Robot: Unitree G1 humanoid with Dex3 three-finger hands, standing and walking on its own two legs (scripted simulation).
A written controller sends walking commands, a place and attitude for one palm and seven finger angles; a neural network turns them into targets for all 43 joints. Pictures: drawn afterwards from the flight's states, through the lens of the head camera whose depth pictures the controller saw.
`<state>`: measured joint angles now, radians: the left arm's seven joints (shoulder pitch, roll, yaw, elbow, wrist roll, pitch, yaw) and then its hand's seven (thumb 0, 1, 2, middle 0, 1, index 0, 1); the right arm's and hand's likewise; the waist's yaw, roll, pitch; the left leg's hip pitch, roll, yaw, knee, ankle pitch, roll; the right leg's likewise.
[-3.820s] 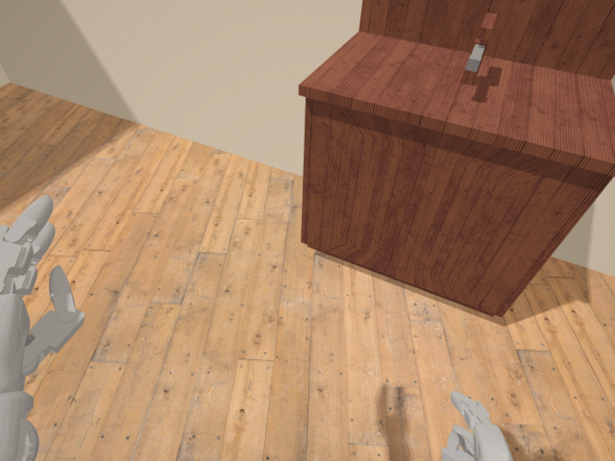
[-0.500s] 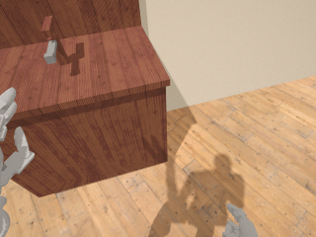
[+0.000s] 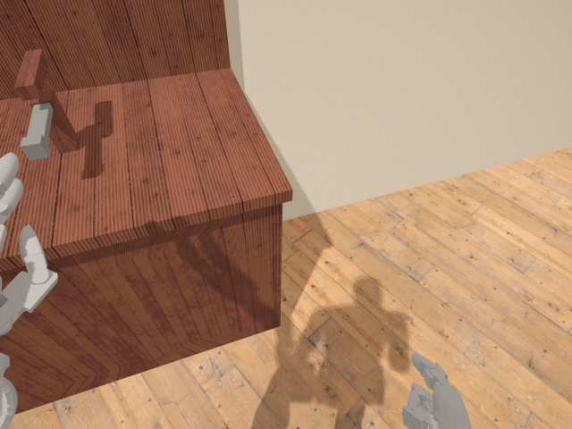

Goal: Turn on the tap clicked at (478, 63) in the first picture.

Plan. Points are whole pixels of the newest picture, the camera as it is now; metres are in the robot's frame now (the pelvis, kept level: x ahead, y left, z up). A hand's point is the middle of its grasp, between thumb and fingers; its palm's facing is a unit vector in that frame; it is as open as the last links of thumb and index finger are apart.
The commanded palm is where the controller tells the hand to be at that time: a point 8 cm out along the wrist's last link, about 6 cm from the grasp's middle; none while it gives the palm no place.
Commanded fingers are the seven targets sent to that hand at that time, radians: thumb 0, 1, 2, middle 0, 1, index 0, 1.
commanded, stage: take the last steps up to it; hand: left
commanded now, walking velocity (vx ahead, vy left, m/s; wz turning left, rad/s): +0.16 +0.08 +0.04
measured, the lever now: (35, 147) +0.49 +0.43 +0.12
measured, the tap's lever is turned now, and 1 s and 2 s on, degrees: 0 0 0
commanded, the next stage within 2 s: come to a stop and stand still in 0.14 s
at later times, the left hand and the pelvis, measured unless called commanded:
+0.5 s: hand (78, 221) +0.30 +0.25 +0.18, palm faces +0.41 -0.81 -0.42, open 7.4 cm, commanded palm +0.23 +0.29 +0.18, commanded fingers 0.00 0.90 0.90 -0.20 -0.30 -0.20 -0.30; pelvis +0.08 +0.00 +0.00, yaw +1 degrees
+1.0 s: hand (63, 219) +0.29 +0.26 +0.18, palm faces +0.44 -0.82 -0.37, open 7.4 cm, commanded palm +0.21 +0.28 +0.18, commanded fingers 0.00 0.90 0.90 -0.20 -0.30 -0.20 -0.30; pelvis +0.05 +0.00 +0.01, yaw -1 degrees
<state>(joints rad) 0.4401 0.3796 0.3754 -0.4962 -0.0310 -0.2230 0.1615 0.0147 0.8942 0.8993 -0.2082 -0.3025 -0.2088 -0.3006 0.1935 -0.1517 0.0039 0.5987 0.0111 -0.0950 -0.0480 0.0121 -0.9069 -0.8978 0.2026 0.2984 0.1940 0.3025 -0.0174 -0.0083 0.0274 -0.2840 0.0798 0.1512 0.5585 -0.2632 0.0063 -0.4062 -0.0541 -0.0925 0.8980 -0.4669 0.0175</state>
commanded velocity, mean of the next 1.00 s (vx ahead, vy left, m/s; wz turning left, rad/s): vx -0.02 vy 0.00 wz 0.01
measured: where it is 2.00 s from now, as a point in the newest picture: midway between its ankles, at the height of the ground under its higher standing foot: outside the picture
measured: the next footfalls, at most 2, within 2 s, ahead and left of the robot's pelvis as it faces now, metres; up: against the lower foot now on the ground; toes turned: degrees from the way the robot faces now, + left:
right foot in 0.08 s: +0.12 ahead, -0.10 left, +0.00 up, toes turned -2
left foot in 0.38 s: +0.18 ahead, +0.18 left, +0.00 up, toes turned +0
